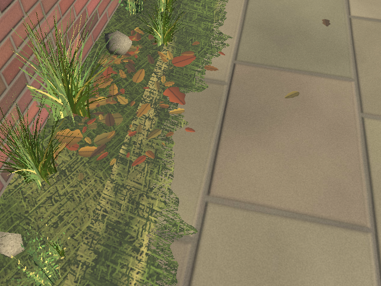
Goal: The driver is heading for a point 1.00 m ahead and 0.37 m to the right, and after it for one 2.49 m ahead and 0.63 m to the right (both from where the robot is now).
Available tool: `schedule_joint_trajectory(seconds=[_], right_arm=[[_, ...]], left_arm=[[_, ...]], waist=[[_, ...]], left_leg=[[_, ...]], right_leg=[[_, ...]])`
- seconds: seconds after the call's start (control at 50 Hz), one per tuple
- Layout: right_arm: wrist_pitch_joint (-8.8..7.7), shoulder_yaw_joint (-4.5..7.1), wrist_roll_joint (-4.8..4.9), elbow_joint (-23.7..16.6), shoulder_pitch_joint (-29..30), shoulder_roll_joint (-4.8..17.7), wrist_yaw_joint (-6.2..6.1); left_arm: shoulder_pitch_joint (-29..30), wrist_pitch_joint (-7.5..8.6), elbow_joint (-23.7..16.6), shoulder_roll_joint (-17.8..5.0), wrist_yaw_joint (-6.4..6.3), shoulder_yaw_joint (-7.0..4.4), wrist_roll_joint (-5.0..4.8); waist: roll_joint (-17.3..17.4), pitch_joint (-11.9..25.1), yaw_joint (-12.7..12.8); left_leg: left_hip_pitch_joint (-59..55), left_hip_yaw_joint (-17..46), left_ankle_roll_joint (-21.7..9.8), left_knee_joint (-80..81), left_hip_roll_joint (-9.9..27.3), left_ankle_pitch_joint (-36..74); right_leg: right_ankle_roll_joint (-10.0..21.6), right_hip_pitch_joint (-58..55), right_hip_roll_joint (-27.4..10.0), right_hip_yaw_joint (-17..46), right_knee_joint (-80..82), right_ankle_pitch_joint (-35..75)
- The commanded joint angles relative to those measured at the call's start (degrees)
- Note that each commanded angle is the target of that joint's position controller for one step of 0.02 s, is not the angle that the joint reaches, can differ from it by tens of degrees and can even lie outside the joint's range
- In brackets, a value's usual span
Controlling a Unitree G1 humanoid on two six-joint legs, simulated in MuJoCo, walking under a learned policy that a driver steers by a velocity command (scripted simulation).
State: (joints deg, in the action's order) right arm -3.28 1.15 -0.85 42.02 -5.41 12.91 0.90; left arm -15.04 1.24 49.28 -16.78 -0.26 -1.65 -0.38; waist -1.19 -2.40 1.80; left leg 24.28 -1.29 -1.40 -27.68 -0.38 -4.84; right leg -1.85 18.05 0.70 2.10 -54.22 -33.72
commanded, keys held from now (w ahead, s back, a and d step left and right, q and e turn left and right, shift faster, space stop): no key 0.92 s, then w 0.08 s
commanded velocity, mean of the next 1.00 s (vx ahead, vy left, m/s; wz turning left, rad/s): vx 0.03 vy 0.00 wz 0.00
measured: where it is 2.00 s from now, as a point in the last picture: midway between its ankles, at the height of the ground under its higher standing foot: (211, 245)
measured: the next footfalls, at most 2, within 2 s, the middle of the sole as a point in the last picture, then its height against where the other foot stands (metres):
right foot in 0.16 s outside the picture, level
right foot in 1.68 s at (240, 277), level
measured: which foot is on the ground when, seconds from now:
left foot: down 0.00-1.00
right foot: up 0.00-0.14, down 0.16-1.00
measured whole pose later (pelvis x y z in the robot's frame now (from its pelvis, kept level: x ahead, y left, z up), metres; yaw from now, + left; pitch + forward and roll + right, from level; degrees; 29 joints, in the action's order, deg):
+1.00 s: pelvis +0.08 -0.03 +0.01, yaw +1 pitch -2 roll +0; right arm 1.2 2.5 0.2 62.7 -9.7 12.9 -2.6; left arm -14.9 0.4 61.1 -12.2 -1.9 -1.0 -0.2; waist 0.4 -1.6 0.1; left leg 14.8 0.7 0.7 -30.5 1.2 -16.4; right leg 0.7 7.5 0.0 -0.6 -28.6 -19.4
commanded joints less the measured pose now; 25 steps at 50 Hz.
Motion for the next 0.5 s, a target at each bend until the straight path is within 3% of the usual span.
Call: schedule_joint_trajectory(seconds=[0.02, 0.06, 0.12, 0.16, 0.18, 0.2, 0.22, 0.24, 0.32, 0.5], right_arm=[[0.80, 1.97, -0.22, -1.92, 0.76, 7.91, -0.25], [1.24, 2.16, -0.91, -1.55, 2.66, 7.91, -0.50], [1.49, 1.95, -0.06, -0.04, 2.79, 7.19, -0.98], [1.61, 1.24, 0.14, 1.87, 0.27, 5.32, -1.06], [1.70, 1.11, -0.26, 2.59, -0.64, 5.16, -1.08], [1.87, 1.51, -0.11, 2.54, -2.11, 5.50, -1.24], [1.93, 1.55, -0.47, 2.95, -0.83, 6.08, -1.58], [1.94, 1.71, -0.21, 3.23, -1.10, 5.93, -1.83], [2.06, 1.85, 0.02, 5.79, -2.92, 5.55, -2.19], [2.91, 2.24, 0.68, 10.49, -3.31, 5.91, -2.53]], left_arm=[[-2.67, -2.44, -2.32, -4.68, -1.31, -1.45, 0.08], [-4.79, -3.14, -0.75, -2.90, -1.94, -1.09, 0.45], [-5.52, -3.00, 0.83, -2.23, -1.81, -1.11, 0.97], [-3.52, -2.90, 0.26, -2.92, -1.64, -1.16, 2.24], [-1.89, -2.78, -0.94, -4.79, -1.85, -1.31, 2.31], [-0.13, -2.64, -0.15, -7.98, -1.99, -2.19, 1.32], [1.37, -1.99, -0.26, -5.44, -1.83, -1.70, 1.18], [2.11, -1.31, 0.15, -3.71, -1.81, -1.18, 1.52], [1.05, 0.59, 1.84, -3.31, -1.48, -0.97, 0.93], [0.08, 0.10, 4.93, -2.95, -1.53, -0.68, 0.53]], waist=[[7.65, 8.36, 0.31], [10.02, 7.95, 1.13], [8.91, 8.83, 1.63], [7.03, 6.52, 1.13], [4.84, 3.70, 0.04], [-2.49, 0.81, -2.82], [-3.38, -0.28, -1.97], [-4.35, -0.19, -2.52], [-2.51, 1.85, -2.14], [1.07, 3.47, -1.39]], left_leg=[[-11.18, 16.62, -10.67, 10.69, 14.70, 7.04], [-5.18, 12.40, -10.14, 12.40, 11.85, 2.60], [-2.94, 9.75, -8.69, 11.95, 10.19, -8.72], [-0.08, 8.83, -4.09, 11.88, 7.65, -22.34], [0.41, 7.89, -1.60, 10.09, 5.87, -25.50], [-3.93, 4.14, 0.32, 8.86, 2.42, -21.70], [-9.01, 3.49, 1.13, 5.75, 1.96, -16.86], [-11.34, 3.23, 0.77, 4.26, 1.92, -13.40], [-12.97, 3.02, -0.36, 2.21, 2.13, -3.38], [-15.39, 2.72, 0.25, 0.80, 2.41, 6.35]], right_leg=[[-2.04, 5.70, -4.92, 1.87, 1.84, 1.96], [-2.26, -1.76, -3.52, -0.40, 8.39, 7.10], [-0.68, -9.29, -2.60, -2.28, 19.77, 20.44], [1.34, -11.98, -3.63, -1.01, 25.66, 24.50], [2.97, -9.73, -6.80, 2.43, 29.39, 21.93], [4.62, -0.75, -6.48, 2.68, 30.18, 10.08], [4.43, 4.18, -5.64, 2.72, 32.59, 5.02], [3.54, 5.43, -5.69, 2.80, 33.66, 5.69], [2.20, 0.90, -5.01, 1.81, 31.50, 17.55], [2.78, -3.78, -3.85, 0.27, 29.67, 28.58]])
Keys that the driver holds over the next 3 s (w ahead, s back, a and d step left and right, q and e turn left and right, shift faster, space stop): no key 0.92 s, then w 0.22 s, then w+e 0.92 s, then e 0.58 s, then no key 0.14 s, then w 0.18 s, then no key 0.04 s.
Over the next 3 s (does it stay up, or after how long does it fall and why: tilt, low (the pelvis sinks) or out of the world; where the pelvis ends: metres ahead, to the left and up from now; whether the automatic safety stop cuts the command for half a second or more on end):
stays up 0.72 -0.19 0.01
